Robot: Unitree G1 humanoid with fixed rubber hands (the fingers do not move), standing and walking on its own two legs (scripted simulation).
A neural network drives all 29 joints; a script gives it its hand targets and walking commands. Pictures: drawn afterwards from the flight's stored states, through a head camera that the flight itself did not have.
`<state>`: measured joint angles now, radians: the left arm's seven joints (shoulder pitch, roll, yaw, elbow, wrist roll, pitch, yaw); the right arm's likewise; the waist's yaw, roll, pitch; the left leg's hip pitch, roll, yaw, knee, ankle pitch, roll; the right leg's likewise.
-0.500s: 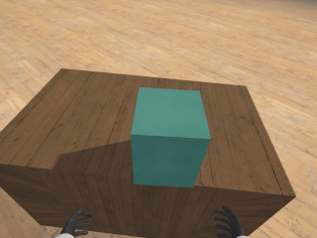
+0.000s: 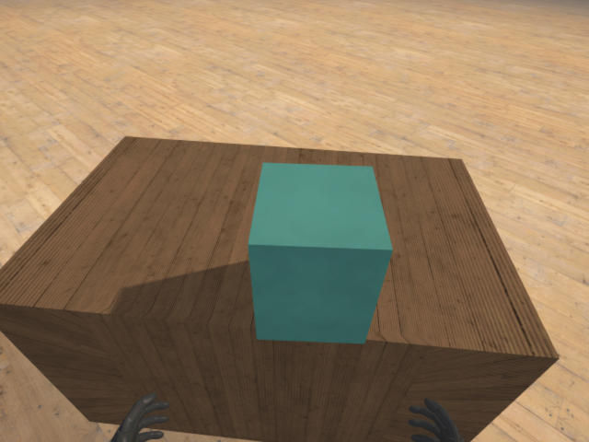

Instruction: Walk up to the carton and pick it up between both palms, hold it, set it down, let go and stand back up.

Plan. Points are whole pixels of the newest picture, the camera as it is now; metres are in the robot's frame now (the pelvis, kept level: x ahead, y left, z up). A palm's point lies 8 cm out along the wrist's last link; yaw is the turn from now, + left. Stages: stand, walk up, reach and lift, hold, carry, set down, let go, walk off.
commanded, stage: stand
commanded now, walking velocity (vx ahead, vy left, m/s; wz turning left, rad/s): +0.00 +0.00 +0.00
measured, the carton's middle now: (314, 253) +0.44 -0.04 +0.01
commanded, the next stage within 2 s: none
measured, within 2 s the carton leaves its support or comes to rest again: neither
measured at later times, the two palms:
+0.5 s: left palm out of the picture +0.08 +0.25 -0.14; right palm out of the picture +0.07 -0.20 -0.13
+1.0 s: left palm out of the picture +0.07 +0.26 -0.16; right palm out of the picture +0.03 -0.14 -0.15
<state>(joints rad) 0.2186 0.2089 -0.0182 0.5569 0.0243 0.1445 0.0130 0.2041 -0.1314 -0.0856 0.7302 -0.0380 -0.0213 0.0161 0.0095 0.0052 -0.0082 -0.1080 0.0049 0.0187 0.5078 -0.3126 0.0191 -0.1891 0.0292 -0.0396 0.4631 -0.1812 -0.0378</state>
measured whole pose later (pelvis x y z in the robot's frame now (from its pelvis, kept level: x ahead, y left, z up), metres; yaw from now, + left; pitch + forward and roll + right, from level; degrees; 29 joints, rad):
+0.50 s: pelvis +0.04 +0.03 +0.00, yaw -1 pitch -1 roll -1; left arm 0.30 0.14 0.03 0.97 0.02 -0.03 0.03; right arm 0.30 -0.16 -0.04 0.97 -0.01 -0.01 -0.02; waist 0.01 0.01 -0.02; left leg -0.11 -0.02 0.05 0.47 -0.34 0.05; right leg -0.22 0.01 0.00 0.46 -0.22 0.00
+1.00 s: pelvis +0.09 +0.06 -0.01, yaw -2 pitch -2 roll -1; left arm 0.29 0.10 0.02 1.15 0.00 0.02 0.06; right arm 0.38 -0.10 0.01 1.13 -0.01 -0.01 -0.05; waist -0.01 0.01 0.06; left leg -0.01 -0.07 0.07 0.45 -0.41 0.09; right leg -0.16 -0.03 0.03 0.53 -0.33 0.05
